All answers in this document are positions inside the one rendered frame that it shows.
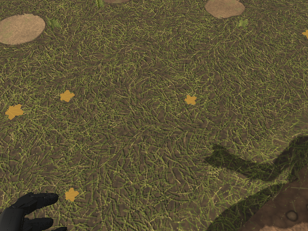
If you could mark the robot left hand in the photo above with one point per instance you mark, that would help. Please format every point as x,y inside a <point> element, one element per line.
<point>13,217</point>

